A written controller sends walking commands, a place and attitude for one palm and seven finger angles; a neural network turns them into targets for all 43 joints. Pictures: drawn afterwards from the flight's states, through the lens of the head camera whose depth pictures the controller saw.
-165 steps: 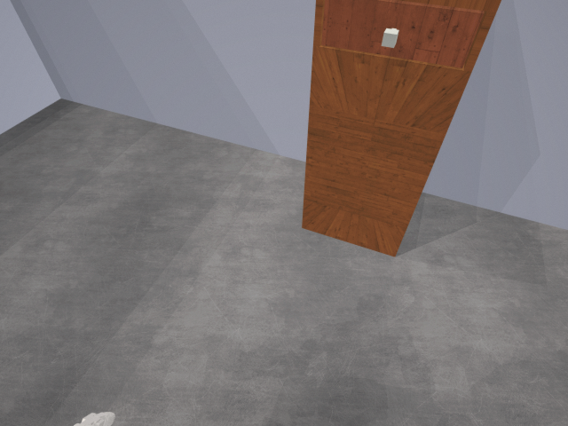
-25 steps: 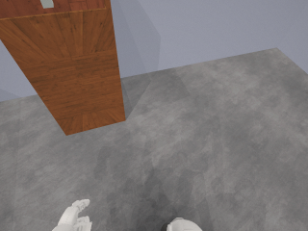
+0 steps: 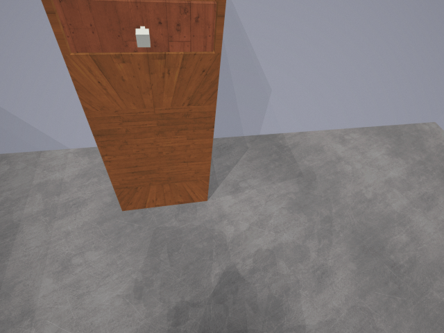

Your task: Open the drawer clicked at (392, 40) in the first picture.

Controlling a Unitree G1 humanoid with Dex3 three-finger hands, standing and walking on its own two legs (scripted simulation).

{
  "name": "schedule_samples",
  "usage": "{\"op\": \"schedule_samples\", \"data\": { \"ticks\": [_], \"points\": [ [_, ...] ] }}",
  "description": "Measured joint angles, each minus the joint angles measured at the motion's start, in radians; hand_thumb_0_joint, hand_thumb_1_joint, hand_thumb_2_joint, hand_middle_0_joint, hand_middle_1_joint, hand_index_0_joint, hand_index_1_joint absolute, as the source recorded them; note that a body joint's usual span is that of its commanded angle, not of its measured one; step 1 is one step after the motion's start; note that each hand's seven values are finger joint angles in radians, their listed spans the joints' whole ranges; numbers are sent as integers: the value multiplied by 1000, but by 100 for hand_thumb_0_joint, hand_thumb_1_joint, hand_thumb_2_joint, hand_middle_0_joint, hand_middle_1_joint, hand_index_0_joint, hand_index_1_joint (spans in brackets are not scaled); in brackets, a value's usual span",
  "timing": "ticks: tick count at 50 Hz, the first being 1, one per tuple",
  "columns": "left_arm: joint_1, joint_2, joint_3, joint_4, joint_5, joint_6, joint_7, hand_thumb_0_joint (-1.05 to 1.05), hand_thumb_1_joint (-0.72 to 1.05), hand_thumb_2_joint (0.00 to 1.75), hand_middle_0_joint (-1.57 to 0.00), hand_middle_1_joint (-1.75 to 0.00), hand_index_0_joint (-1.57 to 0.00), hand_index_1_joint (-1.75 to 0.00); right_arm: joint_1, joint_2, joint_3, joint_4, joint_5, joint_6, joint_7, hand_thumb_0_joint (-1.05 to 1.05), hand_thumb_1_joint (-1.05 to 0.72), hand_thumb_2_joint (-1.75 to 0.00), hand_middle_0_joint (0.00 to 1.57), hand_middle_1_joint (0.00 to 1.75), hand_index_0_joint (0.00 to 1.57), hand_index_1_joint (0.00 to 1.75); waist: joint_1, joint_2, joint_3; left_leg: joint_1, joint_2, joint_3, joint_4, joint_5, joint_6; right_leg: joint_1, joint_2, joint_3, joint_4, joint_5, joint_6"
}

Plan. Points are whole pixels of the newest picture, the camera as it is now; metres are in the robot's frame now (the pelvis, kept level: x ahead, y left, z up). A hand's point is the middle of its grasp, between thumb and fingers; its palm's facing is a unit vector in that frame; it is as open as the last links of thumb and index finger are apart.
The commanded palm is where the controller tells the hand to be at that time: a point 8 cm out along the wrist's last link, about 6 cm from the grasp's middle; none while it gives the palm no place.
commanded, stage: turn to face it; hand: left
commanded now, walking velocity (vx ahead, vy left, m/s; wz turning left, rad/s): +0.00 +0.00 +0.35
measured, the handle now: (143, 34) +0.76 +0.25 +0.14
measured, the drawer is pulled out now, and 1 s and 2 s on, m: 0.00 0.00 0.00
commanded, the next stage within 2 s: take the last steps up to it in 0.34 s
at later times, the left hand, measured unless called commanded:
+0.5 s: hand out of the picture +0.00 +0.14 -0.16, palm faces +0.20 -0.95 -0.25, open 7.3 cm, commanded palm none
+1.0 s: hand out of the picture +0.07 +0.15 -0.17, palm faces +0.18 -0.97 -0.19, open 7.4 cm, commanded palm none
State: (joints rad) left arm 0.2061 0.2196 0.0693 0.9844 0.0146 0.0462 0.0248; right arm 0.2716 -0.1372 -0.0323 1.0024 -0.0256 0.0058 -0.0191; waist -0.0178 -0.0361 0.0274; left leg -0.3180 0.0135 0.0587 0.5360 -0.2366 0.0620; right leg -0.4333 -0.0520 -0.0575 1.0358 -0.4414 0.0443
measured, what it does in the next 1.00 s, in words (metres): steps on the spot: right foot, then left foot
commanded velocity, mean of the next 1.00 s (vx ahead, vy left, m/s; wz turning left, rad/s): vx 0.17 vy -0.05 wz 0.10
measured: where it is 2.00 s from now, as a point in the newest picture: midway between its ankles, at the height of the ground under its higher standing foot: (218, 323)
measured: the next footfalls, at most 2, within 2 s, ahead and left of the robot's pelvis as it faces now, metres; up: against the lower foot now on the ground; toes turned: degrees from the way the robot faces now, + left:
right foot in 0.30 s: +0.03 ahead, -0.15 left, +0.00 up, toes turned +3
left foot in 0.66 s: -0.02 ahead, +0.10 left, +0.00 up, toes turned +18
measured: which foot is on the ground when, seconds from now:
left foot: down 0.00-0.32, up 0.34-0.64, down 0.66-1.00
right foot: up 0.00-0.28, down 0.30-0.68, up 0.70-1.00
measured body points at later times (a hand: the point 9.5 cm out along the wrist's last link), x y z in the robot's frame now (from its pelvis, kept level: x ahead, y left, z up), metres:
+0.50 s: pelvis -0.02 -0.05 +0.00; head +0.00 -0.06 +0.45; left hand -0.01 +0.19 -0.14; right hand +0.08 -0.29 -0.16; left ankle -0.05 +0.08 -0.67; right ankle -0.01 -0.16 -0.74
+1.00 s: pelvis +0.07 -0.04 +0.00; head +0.11 -0.04 +0.44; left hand +0.07 +0.20 -0.16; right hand +0.03 -0.27 -0.16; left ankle -0.06 +0.09 -0.74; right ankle +0.16 -0.14 -0.72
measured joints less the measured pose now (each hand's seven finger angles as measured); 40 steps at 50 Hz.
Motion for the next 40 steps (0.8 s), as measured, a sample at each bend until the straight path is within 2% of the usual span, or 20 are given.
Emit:
{"op": "schedule_samples", "data": {
  "ticks": [5,9,12,14,15,16,17,19,21,24,29,33,34,37,40],
  "points": [
    [18,16,4,19,-2,9,2,1,91,89,-19,-29,-20,-30,-24,-22,-10,-9,4,1,0,1,-92,-90,20,30,20,30,-2,22,14,26,-18,-23,-86,53,1,19,-6,20,-80,0,16],
    [9,11,-1,21,-4,12,3,1,91,89,-19,-29,-20,-30,-39,-40,-19,-10,3,12,5,1,-91,-90,20,30,20,30,-8,38,20,23,-31,-47,-93,67,-6,56,0,29,-179,-12,14],
    [-3,-3,-10,12,-7,5,4,1,91,89,-19,-29,-20,-30,-47,-56,-26,-7,2,23,9,1,-91,-90,20,30,20,30,-12,52,19,10,-40,-70,-80,72,-17,101,11,27,-284,8,5],
    [-6,-14,-16,3,-8,-7,5,1,91,89,-19,-29,-20,-30,-49,-65,-30,-6,4,30,12,1,-91,-90,20,30,20,30,-9,58,14,-5,-49,-84,-59,69,-28,151,17,19,-400,78,-1],
    [-2,-17,-21,-4,-6,-15,5,1,91,89,-19,-29,-20,-30,-48,-67,-33,-7,7,32,14,1,-91,-90,20,30,20,30,-5,52,7,-18,-59,-86,-39,63,-36,185,13,18,-481,120,-6],
    [0,-25,-24,-5,-2,-24,8,1,91,89,-19,-29,-20,-30,-50,-73,-36,-7,11,36,17,1,-91,-90,20,30,20,30,0,58,5,-35,-59,-88,-4,42,-45,194,13,10,-509,162,-35],
    [1,-36,-29,-5,2,-26,8,1,91,89,-19,-29,-20,-30,-53,-81,-40,-6,13,42,18,1,-91,-90,20,30,20,30,1,73,6,-55,-55,-95,55,-34,-54,192,16,-2,-494,159,-48],
    [14,-54,-37,-10,5,-28,6,1,91,89,-19,-29,-20,-30,-55,-89,-48,-3,9,59,21,1,-91,-90,20,30,20,30,5,81,-3,-108,-56,-91,226,-152,-68,199,10,-21,-486,135,-55],
    [27,-66,-41,-11,6,-30,6,1,91,89,-20,-29,-20,-30,-62,-93,-52,-1,7,66,26,1,-91,-90,20,30,20,30,7,79,-5,-149,-44,-77,392,-166,-78,213,3,-33,-505,135,-55],
    [36,-73,-42,-4,11,-33,9,1,91,89,-20,-30,-20,-30,-70,-91,-52,-4,7,61,27,1,-91,-90,20,30,20,30,5,65,2,-153,-14,-57,480,-165,-97,226,-11,-51,-524,146,-56],
    [69,-58,-40,21,16,-54,-3,1,92,89,-20,-30,-20,-30,-64,-76,-40,11,2,50,30,1,-91,-90,20,30,19,30,26,41,-4,-48,29,-17,296,-189,-98,240,-27,-82,-542,147,-49],
    [123,-45,-37,61,9,-53,-13,1,91,89,-20,-30,-20,-30,-49,-60,-23,19,1,15,29,1,-91,-90,20,30,19,30,43,33,-25,93,43,16,16,-125,-74,225,-27,-99,-498,113,-30],
    [135,-38,-35,74,5,-47,-16,1,91,89,-20,-30,-20,-30,-48,-51,-20,24,-1,3,25,1,-91,-90,20,30,20,30,42,21,-25,98,39,19,3,-77,-69,211,-31,-91,-459,84,-29],
    [161,-24,-27,116,11,-15,-26,1,91,89,-20,-30,-20,-30,-26,-17,-8,28,-7,-22,19,1,-91,-90,20,30,20,30,35,-7,-28,124,36,44,8,-107,-63,119,-22,-48,-225,-25,-38],
    [151,-20,-19,134,15,-9,-42,1,91,89,-19,-29,-20,-30,21,-4,-5,41,-7,-40,4,1,-92,-90,20,30,20,30,15,-6,-22,182,35,46,-77,-89,-70,21,-23,-36,-60,37,-36]
  ]
}}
